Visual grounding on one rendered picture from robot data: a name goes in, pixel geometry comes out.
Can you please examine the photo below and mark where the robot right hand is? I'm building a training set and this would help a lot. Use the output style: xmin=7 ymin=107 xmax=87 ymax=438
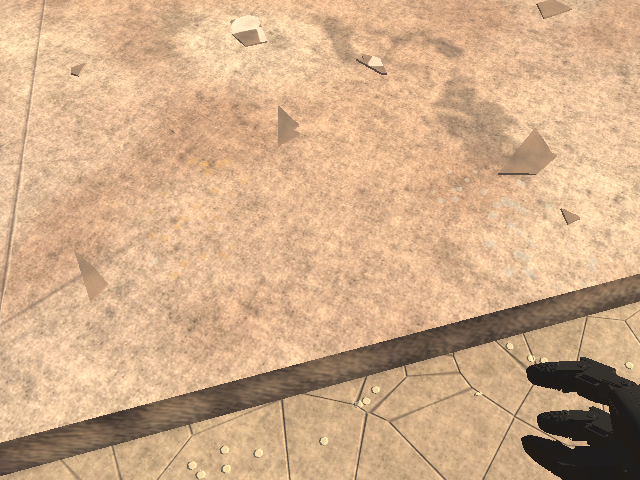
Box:
xmin=521 ymin=357 xmax=640 ymax=480

